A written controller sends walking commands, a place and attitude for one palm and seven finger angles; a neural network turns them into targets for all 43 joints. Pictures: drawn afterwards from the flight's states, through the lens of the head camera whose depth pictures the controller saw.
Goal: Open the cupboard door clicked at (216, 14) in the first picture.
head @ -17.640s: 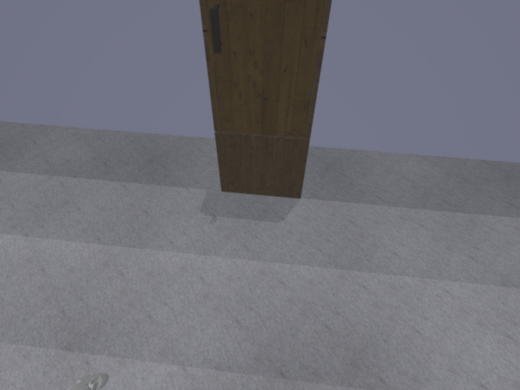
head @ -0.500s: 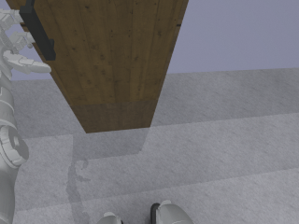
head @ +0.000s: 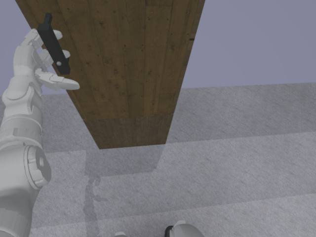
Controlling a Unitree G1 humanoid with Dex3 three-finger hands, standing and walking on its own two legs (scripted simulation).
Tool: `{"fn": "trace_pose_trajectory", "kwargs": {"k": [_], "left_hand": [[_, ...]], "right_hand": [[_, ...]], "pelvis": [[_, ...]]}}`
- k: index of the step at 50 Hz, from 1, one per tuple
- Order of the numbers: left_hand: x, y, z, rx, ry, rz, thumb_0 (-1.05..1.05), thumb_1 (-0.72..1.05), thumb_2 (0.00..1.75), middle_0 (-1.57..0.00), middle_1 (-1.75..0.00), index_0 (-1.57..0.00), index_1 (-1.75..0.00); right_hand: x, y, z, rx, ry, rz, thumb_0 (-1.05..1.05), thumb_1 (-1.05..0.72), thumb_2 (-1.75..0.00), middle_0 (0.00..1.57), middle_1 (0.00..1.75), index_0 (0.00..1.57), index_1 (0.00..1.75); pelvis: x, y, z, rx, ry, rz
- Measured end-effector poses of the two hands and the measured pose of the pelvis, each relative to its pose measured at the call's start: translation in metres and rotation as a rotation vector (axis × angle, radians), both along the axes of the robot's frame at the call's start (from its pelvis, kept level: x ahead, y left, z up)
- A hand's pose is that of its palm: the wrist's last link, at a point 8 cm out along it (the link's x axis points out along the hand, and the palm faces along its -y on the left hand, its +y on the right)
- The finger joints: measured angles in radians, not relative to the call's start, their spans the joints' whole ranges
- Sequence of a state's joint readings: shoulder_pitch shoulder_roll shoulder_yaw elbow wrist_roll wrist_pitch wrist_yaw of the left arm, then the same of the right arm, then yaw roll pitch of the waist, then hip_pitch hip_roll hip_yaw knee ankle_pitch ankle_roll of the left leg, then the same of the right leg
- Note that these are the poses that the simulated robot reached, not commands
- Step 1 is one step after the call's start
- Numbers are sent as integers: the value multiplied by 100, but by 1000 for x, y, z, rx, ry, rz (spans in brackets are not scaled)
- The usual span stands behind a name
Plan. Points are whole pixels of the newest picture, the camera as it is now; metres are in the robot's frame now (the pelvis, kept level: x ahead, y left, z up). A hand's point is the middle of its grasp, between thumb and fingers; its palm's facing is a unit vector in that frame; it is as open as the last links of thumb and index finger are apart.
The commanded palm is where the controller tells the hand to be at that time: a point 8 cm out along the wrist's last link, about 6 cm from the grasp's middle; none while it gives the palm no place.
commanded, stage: slide the fingers in behind the handle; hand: left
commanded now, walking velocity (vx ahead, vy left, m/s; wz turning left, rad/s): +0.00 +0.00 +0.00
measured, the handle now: (57, 45) +0.57 +0.21 +0.11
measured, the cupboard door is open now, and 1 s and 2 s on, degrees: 0 1 1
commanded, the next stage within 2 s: move the hooked fingers beside the handle in 0.68 s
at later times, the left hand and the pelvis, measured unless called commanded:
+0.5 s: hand (64, 63) +0.51 +0.18 +0.12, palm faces +0.03 -1.00 -0.01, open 14.1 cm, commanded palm +0.49 +0.22 +0.11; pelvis -0.01 -0.01 +0.00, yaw +1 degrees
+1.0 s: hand (65, 64) +0.51 +0.18 +0.11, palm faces +0.04 -1.00 -0.02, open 14.2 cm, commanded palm +0.48 +0.22 +0.11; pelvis +0.00 +0.00 +0.00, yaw +1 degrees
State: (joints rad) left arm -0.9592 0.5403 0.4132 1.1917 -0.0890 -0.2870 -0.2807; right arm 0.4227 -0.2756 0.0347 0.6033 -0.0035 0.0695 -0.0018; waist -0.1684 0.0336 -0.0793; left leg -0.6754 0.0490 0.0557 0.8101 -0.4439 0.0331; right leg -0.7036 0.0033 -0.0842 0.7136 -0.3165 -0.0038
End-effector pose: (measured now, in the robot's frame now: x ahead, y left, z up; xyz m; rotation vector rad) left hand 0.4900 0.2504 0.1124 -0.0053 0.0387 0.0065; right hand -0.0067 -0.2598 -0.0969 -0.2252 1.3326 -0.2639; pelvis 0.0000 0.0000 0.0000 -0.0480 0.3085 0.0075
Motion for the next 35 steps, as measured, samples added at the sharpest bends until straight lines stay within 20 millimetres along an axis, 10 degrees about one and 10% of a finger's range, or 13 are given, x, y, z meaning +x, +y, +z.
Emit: {"fn": "trace_pose_trajectory", "kwargs": {"k": [35], "left_hand": [[-1,-15,3,23,-9,30,-1,-50,30,-28,-120,-27,-120]], "right_hand": [[-34,-6,-3,-5,62,14,0,-91,-90,21,30,20,30]], "pelvis": [[-12,-4,-3,6,9,20]]}}
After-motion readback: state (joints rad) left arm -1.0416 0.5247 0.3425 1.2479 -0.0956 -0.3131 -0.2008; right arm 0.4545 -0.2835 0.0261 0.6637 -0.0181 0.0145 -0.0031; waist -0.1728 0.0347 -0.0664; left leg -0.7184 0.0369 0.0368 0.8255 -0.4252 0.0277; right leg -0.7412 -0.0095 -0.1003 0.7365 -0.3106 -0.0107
